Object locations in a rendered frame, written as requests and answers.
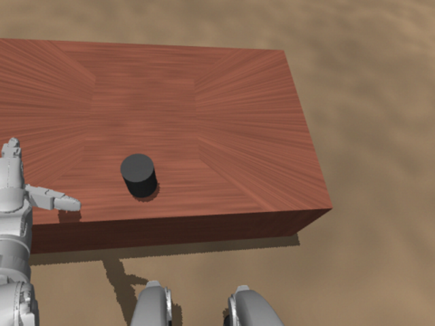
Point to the left robot arm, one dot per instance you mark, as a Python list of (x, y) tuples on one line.
[(18, 306)]

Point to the can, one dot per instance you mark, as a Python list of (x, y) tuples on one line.
[(139, 175)]

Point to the left robot hand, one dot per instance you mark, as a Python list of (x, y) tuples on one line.
[(11, 175)]

